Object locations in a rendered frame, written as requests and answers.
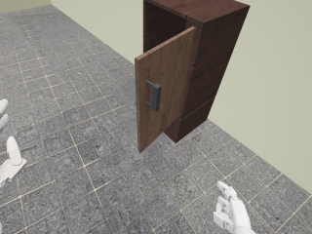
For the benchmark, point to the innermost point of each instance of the left robot hand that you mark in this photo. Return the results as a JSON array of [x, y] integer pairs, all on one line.
[[10, 169]]

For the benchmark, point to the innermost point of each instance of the handle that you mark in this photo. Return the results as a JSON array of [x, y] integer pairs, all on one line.
[[156, 96]]

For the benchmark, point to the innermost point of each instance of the cupboard door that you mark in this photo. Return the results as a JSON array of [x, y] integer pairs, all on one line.
[[166, 65]]

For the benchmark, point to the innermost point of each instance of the right robot hand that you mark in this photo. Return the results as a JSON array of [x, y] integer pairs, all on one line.
[[235, 214]]

